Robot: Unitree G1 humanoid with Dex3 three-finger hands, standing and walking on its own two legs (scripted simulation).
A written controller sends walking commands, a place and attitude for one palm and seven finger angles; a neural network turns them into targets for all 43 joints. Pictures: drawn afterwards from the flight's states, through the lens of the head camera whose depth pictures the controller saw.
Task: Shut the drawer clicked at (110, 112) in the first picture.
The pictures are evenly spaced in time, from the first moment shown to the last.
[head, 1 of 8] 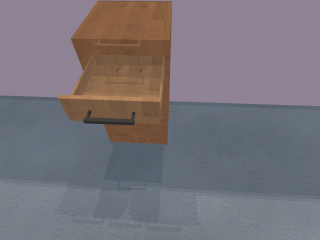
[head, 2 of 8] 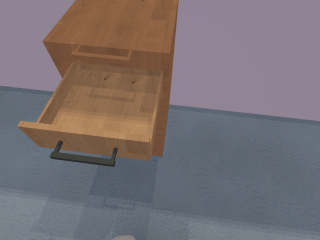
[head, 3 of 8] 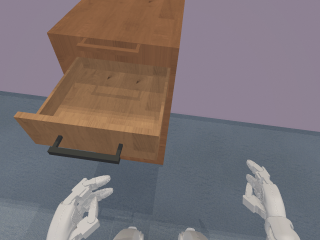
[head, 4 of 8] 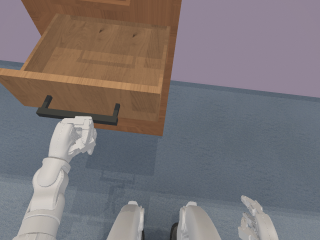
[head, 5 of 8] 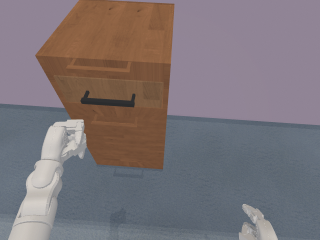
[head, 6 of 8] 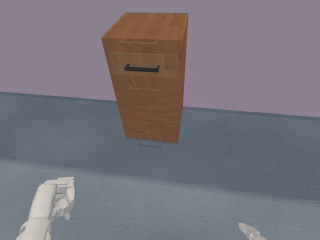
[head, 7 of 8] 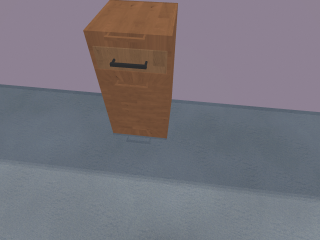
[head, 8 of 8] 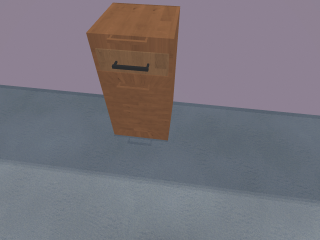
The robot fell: no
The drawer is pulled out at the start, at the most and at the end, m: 0.29 0.29 0.00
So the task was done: yes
